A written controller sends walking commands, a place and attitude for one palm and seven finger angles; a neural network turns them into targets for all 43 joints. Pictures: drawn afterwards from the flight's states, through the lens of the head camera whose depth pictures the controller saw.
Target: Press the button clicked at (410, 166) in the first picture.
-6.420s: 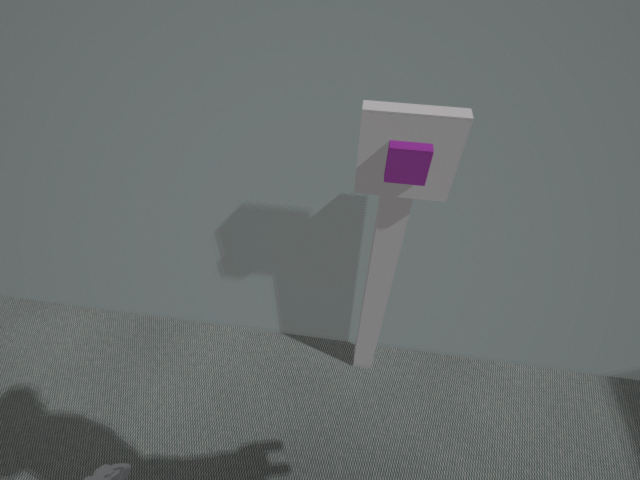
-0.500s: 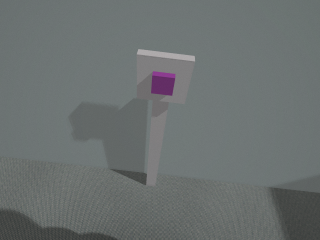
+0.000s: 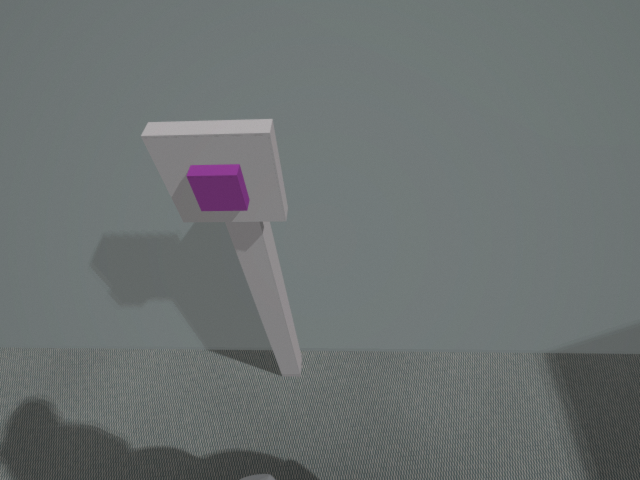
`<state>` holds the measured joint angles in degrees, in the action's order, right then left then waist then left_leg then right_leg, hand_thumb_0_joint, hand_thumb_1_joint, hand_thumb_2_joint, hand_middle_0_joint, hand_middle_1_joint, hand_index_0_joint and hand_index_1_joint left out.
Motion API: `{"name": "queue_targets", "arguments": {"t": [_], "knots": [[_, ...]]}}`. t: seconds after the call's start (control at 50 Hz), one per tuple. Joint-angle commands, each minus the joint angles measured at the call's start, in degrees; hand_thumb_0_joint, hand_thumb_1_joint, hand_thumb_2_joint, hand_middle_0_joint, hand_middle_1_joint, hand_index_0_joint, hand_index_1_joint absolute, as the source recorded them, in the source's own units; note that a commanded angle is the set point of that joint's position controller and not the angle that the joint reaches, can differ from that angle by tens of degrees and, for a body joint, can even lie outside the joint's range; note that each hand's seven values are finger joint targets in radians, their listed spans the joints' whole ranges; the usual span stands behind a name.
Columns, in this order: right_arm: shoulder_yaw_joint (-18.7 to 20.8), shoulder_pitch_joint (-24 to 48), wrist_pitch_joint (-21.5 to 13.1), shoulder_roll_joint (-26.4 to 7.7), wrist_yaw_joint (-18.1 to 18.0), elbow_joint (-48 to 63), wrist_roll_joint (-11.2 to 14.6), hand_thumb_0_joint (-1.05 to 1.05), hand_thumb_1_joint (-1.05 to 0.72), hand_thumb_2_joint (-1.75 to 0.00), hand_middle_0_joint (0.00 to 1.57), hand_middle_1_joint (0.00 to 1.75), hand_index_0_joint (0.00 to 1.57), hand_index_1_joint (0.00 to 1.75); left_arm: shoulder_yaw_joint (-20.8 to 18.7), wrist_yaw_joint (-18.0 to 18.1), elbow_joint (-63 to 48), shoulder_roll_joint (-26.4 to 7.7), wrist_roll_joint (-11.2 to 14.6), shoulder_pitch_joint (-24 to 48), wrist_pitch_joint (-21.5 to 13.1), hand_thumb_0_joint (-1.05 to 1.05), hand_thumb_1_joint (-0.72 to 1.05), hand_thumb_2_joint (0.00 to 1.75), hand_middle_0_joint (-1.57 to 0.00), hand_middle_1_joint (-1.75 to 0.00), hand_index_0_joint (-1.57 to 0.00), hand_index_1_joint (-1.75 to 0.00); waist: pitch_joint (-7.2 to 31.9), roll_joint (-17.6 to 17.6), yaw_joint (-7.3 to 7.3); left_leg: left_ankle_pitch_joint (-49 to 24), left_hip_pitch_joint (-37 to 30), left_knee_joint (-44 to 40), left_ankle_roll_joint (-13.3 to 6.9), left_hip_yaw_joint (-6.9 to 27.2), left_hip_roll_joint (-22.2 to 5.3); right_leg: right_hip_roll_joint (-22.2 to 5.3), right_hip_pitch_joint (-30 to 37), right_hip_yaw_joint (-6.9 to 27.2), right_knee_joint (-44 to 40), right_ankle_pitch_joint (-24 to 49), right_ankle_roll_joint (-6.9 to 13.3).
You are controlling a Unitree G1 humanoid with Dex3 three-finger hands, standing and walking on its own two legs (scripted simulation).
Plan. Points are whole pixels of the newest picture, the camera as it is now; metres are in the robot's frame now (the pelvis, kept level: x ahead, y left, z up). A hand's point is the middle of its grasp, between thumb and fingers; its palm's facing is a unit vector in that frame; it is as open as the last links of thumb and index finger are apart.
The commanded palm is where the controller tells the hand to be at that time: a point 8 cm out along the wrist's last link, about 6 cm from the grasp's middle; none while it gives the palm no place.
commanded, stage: come to a stop and stand still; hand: left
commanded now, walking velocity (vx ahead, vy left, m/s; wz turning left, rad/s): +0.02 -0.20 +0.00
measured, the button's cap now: (220, 186) +0.47 +0.15 +0.10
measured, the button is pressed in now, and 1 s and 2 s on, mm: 0 0 0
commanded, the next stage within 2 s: look again from close up in 0.96 s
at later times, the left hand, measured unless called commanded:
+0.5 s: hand out of the picture +0.00 +0.14 -0.16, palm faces +0.06 -0.98 -0.19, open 7.3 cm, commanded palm none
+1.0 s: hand out of the picture +0.03 +0.16 -0.16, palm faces +0.02 -0.98 -0.21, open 7.3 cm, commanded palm none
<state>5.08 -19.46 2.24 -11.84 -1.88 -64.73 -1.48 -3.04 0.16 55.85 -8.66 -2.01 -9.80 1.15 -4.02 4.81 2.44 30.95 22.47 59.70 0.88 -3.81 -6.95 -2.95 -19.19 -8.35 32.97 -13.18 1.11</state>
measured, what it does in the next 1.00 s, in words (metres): steps on the spot: left foot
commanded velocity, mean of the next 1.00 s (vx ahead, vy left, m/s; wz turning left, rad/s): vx -0.03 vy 0.04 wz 0.00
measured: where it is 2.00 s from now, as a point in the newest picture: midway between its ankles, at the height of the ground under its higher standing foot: outside the picture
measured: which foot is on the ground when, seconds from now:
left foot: up 0.00-0.18, down 0.20-1.00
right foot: down 0.00-1.00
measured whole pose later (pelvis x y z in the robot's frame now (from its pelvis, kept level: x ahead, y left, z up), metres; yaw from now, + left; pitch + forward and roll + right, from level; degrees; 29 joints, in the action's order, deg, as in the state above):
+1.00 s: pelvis +0.00 -0.01 +0.01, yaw +0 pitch -2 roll +0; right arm -1.2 -20.2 -0.2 -7.8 -0.3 -61.2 -1.3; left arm 0.5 2.4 59.5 -9.1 -0.9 -16.5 -0.1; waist -0.5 0.1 0.5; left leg 13.3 11.7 26.5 -5.2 -9.3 1.9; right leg -2.6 -14.8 -8.6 27.7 -10.8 1.7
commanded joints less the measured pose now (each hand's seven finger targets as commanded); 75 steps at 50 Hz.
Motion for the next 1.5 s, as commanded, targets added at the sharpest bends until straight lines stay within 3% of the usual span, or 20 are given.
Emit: {"name": "queue_targets", "arguments": {"t": [0.0, 0.06, 0.12, 0.16, 0.18, 0.2, 0.22, 0.26, 0.28, 0.38, 0.44, 0.52, 0.54, 0.56, 0.58, 0.6, 0.68, 0.76, 0.86, 1.48], "knots": [[-0.08, -2.09, -0.75, -1.43, -0.16, 4.02, -0.08, 0.00, -0.90, -0.90, 0.20, 0.30, 0.20, 0.30, -1.25, 1.72, -2.73, -7.03, -0.08, -1.03, -0.10, 0.00, 0.90, 0.90, -0.20, -0.30, -0.20, -0.30, 3.86, -14.47, -0.49, -4.37, 4.80, 6.11, 0.26, -1.08, 0.30, -11.74, 3.48, 8.30, -17.33, 5.37, 8.02], [-0.97, -0.71, -0.70, 0.52, -0.01, 5.45, -0.20, 0.00, -0.90, -0.90, 0.20, 0.30, 0.20, 0.30, -0.92, 2.07, -2.07, -6.86, -0.24, -3.09, -0.22, 0.00, 0.90, 0.90, -0.20, -0.30, -0.20, -0.30, 1.82, -11.47, -1.25, -4.42, 0.44, -5.82, 0.42, -2.00, 1.19, -12.62, 1.07, 10.87, -18.65, 4.77, 9.69], [-2.30, -1.65, -1.32, 2.50, 0.08, 4.92, 0.18, 0.00, -0.90, -0.90, 0.20, 0.30, 0.20, 0.30, -0.45, 2.19, -0.49, -7.10, 0.60, -5.06, -0.98, 0.00, 0.90, 0.90, -0.20, -0.30, -0.20, -0.30, 4.13, -5.64, -1.30, -8.46, -6.76, -21.59, 0.07, -1.08, 2.03, -13.14, 2.89, 14.06, -16.82, 4.89, 10.17], [-2.72, -4.58, -2.08, 1.77, 0.11, 3.35, 0.73, 0.00, -0.90, -0.90, 0.20, 0.30, 0.20, 0.30, 0.19, 1.93, 0.28, -5.64, 1.61, -5.25, -1.44, 0.00, 0.90, 0.90, -0.20, -0.30, -0.20, -0.30, 5.16, -2.25, -0.41, -18.43, -16.42, -36.56, -0.40, 0.91, 1.82, -9.25, 1.32, 11.40, -13.33, 2.85, 5.97], [-2.49, -3.37, -2.80, -1.22, -0.06, 3.85, 0.62, 0.00, -0.90, -0.90, 0.20, 0.30, 0.20, 0.30, 0.49, 1.68, 0.33, -3.76, 2.01, -6.57, -1.26, 0.00, 0.90, 0.90, -0.20, -0.30, -0.20, -0.30, 3.86, 4.31, -1.60, -22.05, -15.11, -40.40, -2.48, 8.04, -3.44, -5.44, 0.57, 8.99, -11.55, 2.39, 2.67], [-2.51, 0.24, -2.89, -3.10, -0.20, 4.87, 0.39, 0.00, -0.90, -0.90, 0.20, 0.30, 0.20, 0.30, 0.74, 1.67, 0.65, -2.77, 2.00, -7.16, -1.34, 0.00, 0.90, 0.90, -0.20, -0.30, -0.20, -0.30, 2.71, 6.81, -3.42, -25.56, -8.85, -41.51, -4.68, 10.33, -6.95, -3.34, 6.00, 7.46, -11.72, 4.18, 0.36], [-2.86, 3.69, -2.59, -2.92, -0.14, 5.60, 0.31, 0.00, -0.90, -0.90, 0.20, 0.30, 0.20, 0.30, 0.87, 1.80, 1.54, -3.01, 1.64, -7.59, -1.59, 0.00, 0.90, 0.90, -0.20, -0.30, -0.20, -0.30, 2.37, 2.65, -4.57, -23.54, -4.77, -40.48, -4.50, 7.80, -6.03, -3.66, 11.21, 7.56, -13.10, 7.05, -0.71], [-3.03, 5.07, -2.84, -1.68, -0.22, 5.25, 0.78, 0.00, -0.90, -0.90, 0.20, 0.30, 0.20, 0.30, 0.99, 2.07, 3.16, -4.47, 1.26, -8.37, -1.39, 0.00, 0.90, 0.90, -0.20, -0.30, -0.20, -0.30, 2.43, 5.91, -4.35, -29.42, -7.16, -41.48, -3.09, 5.82, -3.24, -5.02, 12.90, 7.61, -10.85, 12.72, 0.11], [-3.09, 4.92, -2.71, -1.50, -0.32, 5.27, 0.85, 0.00, -0.90, -0.90, 0.20, 0.30, 0.20, 0.30, 1.18, 2.10, 3.66, -4.68, 1.26, -8.93, -1.50, 0.00, 0.90, 0.90, -0.20, -0.30, -0.20, -0.30, 2.45, 3.86, -4.09, -30.56, -8.60, -40.90, -2.87, 5.04, -3.01, -5.39, 12.71, 7.80, -11.18, 14.08, 0.33], [-2.48, 4.14, -1.62, -2.26, -0.08, 5.19, 0.83, 0.00, -0.90, -0.90, 0.20, 0.30, 0.20, 0.30, 1.35, 2.42, 4.36, -4.90, 0.91, -9.48, -1.50, 0.00, 0.90, 0.90, -0.20, -0.30, -0.20, -0.30, 0.86, -7.38, -2.70, -24.23, -12.05, -40.59, -2.38, 3.63, -1.78, -6.97, 8.50, 9.49, -13.20, 12.68, 0.99], [-2.37, 3.96, -1.36, -2.45, 0.10, 5.13, 0.76, 0.00, -0.90, -0.90, 0.20, 0.30, 0.20, 0.30, 1.17, 2.56, 4.26, -4.76, 0.79, -9.67, -1.55, 0.00, 0.90, 0.90, -0.20, -0.30, -0.20, -0.30, 1.46, -9.14, -2.20, -22.19, -13.19, -40.08, -2.41, 3.08, -1.12, -7.56, 6.83, 10.72, -13.75, 9.94, 1.53], [-2.78, 4.23, -1.70, -1.94, 0.36, 4.44, 0.83, 0.00, -0.90, -0.90, 0.20, 0.30, 0.20, 0.30, 1.49, 2.59, 4.71, -4.28, 0.80, -10.14, -1.66, 0.00, 0.90, 0.90, -0.20, -0.30, -0.20, -0.30, 1.52, -7.67, -2.28, -19.73, -13.24, -41.81, -2.74, 3.43, -1.08, -6.53, 5.96, 10.60, -14.69, 4.06, 0.96], [-2.97, 6.87, -2.49, -4.58, 0.88, 9.03, 1.66, 0.00, -0.90, -0.90, 0.20, 0.30, 0.20, 0.30, 2.17, 4.54, 5.53, -5.93, 0.40, -13.72, -2.13, 0.00, 0.90, 0.90, -0.20, -0.30, -0.20, -0.30, -0.27, -9.79, -2.98, -20.33, -9.28, -33.02, -1.81, 1.55, -1.37, -7.76, 5.85, 10.86, -12.09, 17.30, -0.75], [-3.80, 6.63, -2.89, -3.22, 1.22, 9.71, 1.41, 0.00, -0.90, -0.90, 0.20, 0.30, 0.20, 0.30, 2.78, 4.12, 5.14, -6.29, 0.59, -12.07, -2.95, 0.00, 0.90, 0.90, -0.20, -0.30, -0.20, -0.30, 1.40, -7.17, -1.78, -18.89, -9.95, -33.66, -1.07, 0.88, 0.74, -9.90, 5.69, 11.67, -10.55, 17.62, 1.41], [-3.82, 2.32, -2.86, -1.09, 1.13, 8.52, 0.94, 0.00, -0.90, -0.90, 0.20, 0.30, 0.20, 0.30, 2.30, 3.79, 3.45, -6.96, 0.61, -11.17, -3.30, 0.00, 0.90, 0.90, -0.20, -0.30, -0.20, -0.30, 7.03, -6.19, -0.83, -16.60, -11.78, -34.47, -1.70, 2.22, 1.85, -10.22, 8.20, 12.75, -9.67, 12.09, 3.10], [-3.79, 1.45, -2.83, -1.65, 1.07, 8.38, 0.76, 0.00, -0.90, -0.90, 0.20, 0.30, 0.20, 0.30, 2.11, 3.48, 2.57, -7.15, 0.80, -10.17, -3.28, 0.00, 0.90, 0.90, -0.20, -0.30, -0.20, -0.30, 8.56, -6.06, -0.85, -16.94, -11.98, -34.34, -2.12, 2.40, 1.77, -9.42, 8.03, 12.01, -10.26, 6.52, 3.64], [-4.18, 1.45, -2.43, -2.17, 1.07, 8.80, 0.35, 0.00, -0.90, -0.90, 0.20, 0.30, 0.20, 0.30, 2.54, 2.65, 1.41, -5.95, 0.95, -8.17, -2.21, 0.00, 0.90, 0.90, -0.20, -0.30, -0.20, -0.30, 0.16, -4.94, -1.26, -12.38, -7.12, -38.10, -3.56, 5.31, 0.62, -5.99, 1.46, 10.10, -11.86, -8.51, 2.87], [-4.46, 0.69, -2.70, -3.09, 1.02, 8.70, 0.19, 0.00, -0.90, -0.90, 0.20, 0.30, 0.20, 0.30, 2.71, 2.36, 1.53, -4.94, 0.87, -9.94, -1.76, 0.00, 0.90, 0.90, -0.20, -0.30, -0.20, -0.30, -3.32, -4.33, -2.73, -6.29, -0.45, -43.45, -4.39, 8.15, -0.65, -3.76, 4.57, 7.91, -9.38, -5.51, 2.11], [-4.96, -1.03, -3.45, -2.51, 0.92, 7.30, 0.22, 0.00, -0.90, -0.90, 0.20, 0.30, 0.20, 0.30, 2.86, 2.29, 1.70, -4.17, 1.16, -10.69, -1.98, 0.00, 0.90, 0.90, -0.20, -0.30, -0.20, -0.30, -1.83, -5.51, -3.28, -8.10, -0.35, -44.25, -4.46, 7.92, -0.35, -4.01, 7.88, 7.93, -9.45, -1.88, 1.97], [-5.28, -2.17, -3.89, -0.18, 0.34, 2.51, 0.76, 0.00, -0.90, -0.90, 0.20, 0.30, 0.20, 0.30, 3.41, 2.42, 6.35, -0.45, 0.91, -14.94, -2.46, 0.00, 0.90, 0.90, -0.20, -0.30, -0.20, -0.30, -1.89, -5.15, -2.62, -10.38, -4.65, -46.31, -4.03, 7.31, -0.86, -4.24, 7.57, 7.16, -11.37, 2.74, 1.17]]}}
